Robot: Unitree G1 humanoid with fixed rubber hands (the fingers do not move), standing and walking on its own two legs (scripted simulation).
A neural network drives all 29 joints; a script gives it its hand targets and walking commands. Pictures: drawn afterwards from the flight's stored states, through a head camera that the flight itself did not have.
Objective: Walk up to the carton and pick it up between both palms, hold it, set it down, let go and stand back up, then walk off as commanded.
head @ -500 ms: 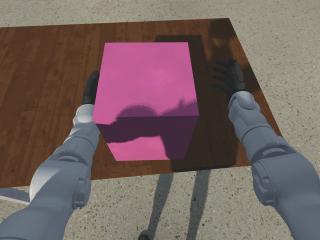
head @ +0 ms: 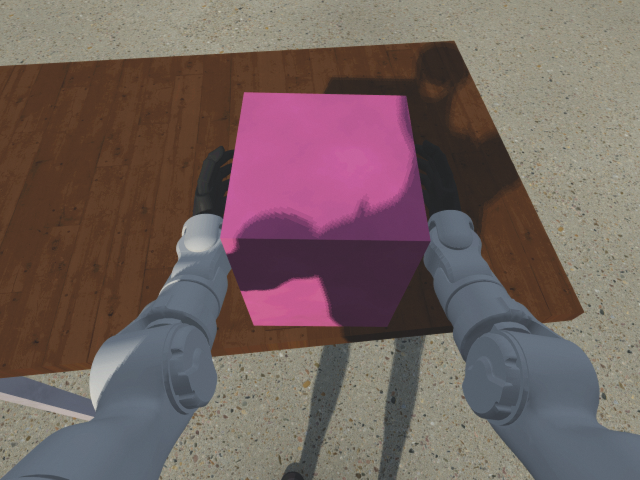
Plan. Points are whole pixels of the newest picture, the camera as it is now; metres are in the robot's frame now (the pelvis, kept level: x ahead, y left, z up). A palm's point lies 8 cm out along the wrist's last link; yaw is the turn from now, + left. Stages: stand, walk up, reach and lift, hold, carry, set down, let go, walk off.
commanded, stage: reach and lift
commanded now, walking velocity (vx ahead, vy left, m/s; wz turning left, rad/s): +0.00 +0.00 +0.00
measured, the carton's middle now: (322, 221) +0.44 +0.05 +0.01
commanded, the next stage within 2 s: none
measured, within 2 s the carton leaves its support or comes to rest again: leaves its support in 0.28 s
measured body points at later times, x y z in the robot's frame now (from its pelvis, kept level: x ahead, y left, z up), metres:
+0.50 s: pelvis -0.02 +0.00 +0.00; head +0.04 +0.02 +0.45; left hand +0.42 +0.17 +0.06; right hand +0.43 -0.12 +0.07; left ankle +0.01 +0.10 -0.73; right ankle -0.04 -0.11 -0.73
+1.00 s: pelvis -0.01 -0.01 +0.00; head +0.07 +0.01 +0.45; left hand +0.43 +0.16 +0.06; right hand +0.43 -0.13 +0.06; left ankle +0.01 +0.10 -0.73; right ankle -0.04 -0.11 -0.73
